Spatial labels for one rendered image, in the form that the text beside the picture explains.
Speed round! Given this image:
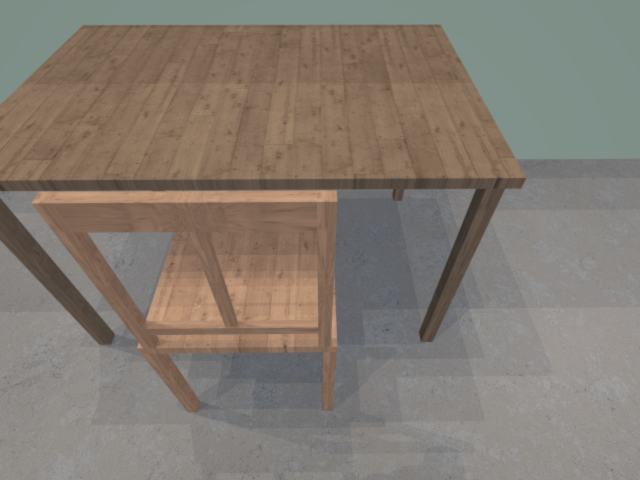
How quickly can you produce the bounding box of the table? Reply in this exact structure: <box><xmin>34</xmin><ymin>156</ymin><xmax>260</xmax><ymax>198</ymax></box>
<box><xmin>0</xmin><ymin>25</ymin><xmax>526</xmax><ymax>345</ymax></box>

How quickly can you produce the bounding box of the chair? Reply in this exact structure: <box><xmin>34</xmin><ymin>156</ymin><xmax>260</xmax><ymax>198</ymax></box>
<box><xmin>31</xmin><ymin>190</ymin><xmax>337</xmax><ymax>412</ymax></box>

